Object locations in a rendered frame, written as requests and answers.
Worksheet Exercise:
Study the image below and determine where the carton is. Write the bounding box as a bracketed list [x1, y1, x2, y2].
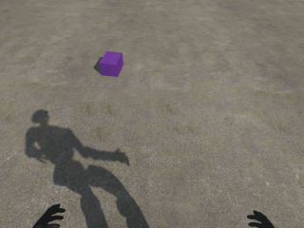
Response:
[99, 51, 124, 77]

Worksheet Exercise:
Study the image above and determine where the left robot hand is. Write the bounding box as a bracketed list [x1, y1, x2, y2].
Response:
[32, 203, 66, 228]

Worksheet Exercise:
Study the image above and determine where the right robot hand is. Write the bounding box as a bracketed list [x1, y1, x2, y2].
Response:
[247, 210, 275, 228]

